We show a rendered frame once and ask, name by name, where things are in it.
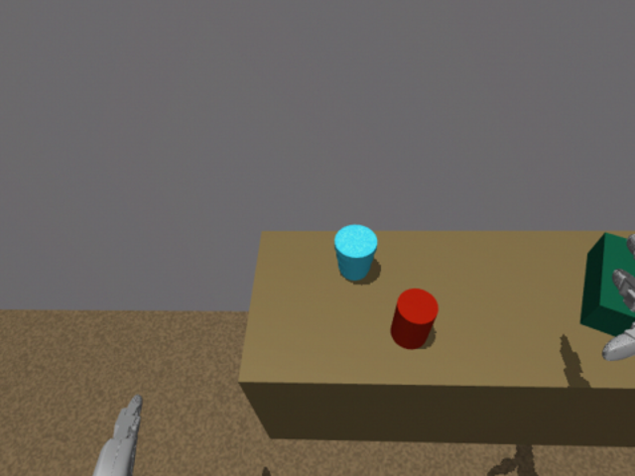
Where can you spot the right robot hand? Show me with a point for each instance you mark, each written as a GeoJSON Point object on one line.
{"type": "Point", "coordinates": [623, 345]}

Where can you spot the left robot hand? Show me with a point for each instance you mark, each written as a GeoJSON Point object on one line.
{"type": "Point", "coordinates": [117, 456]}

